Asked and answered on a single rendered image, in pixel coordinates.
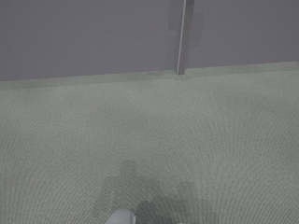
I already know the panel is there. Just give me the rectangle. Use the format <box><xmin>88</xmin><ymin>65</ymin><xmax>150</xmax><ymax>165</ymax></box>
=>
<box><xmin>177</xmin><ymin>0</ymin><xmax>195</xmax><ymax>76</ymax></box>

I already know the left robot thigh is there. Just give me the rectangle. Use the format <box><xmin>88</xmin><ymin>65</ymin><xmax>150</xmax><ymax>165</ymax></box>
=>
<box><xmin>105</xmin><ymin>209</ymin><xmax>136</xmax><ymax>224</ymax></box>

